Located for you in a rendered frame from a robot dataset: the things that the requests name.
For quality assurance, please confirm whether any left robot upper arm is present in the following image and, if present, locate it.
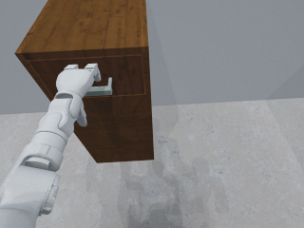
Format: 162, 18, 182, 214
0, 165, 61, 228

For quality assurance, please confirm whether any left robot forearm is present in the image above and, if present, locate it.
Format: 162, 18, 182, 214
0, 90, 83, 202

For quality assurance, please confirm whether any drawer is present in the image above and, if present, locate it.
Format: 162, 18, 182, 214
29, 54, 144, 97

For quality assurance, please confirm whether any handle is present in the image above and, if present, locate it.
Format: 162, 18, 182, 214
85, 77, 113, 97

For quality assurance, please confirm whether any cabinet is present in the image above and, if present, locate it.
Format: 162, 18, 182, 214
14, 0, 154, 163

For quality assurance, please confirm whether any left robot hand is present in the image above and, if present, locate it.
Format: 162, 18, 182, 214
56, 63, 102, 127

